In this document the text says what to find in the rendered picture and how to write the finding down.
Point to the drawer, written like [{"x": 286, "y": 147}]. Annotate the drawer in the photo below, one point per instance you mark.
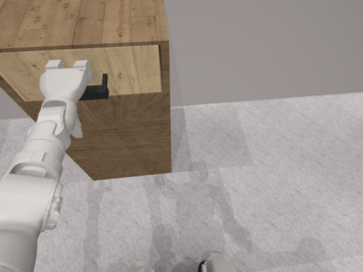
[{"x": 130, "y": 69}]

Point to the left robot hand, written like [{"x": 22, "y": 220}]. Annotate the left robot hand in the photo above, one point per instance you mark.
[{"x": 69, "y": 83}]

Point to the right robot thigh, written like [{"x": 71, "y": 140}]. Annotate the right robot thigh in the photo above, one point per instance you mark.
[{"x": 217, "y": 265}]

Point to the robot left forearm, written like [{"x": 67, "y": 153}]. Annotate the robot left forearm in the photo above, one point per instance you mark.
[{"x": 43, "y": 150}]

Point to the handle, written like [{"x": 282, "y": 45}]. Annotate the handle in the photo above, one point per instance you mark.
[{"x": 96, "y": 92}]

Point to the right robot shin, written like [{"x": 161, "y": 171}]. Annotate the right robot shin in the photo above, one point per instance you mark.
[{"x": 213, "y": 256}]

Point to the cabinet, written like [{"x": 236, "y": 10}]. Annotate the cabinet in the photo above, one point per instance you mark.
[{"x": 124, "y": 135}]

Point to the left robot upper arm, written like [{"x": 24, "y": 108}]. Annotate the left robot upper arm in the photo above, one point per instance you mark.
[{"x": 28, "y": 206}]

